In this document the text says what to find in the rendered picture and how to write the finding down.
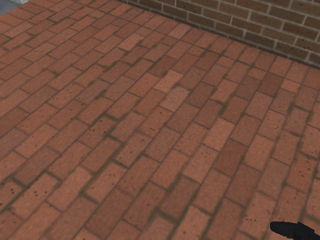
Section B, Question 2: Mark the robot right hand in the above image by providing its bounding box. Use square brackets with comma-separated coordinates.
[270, 221, 320, 240]

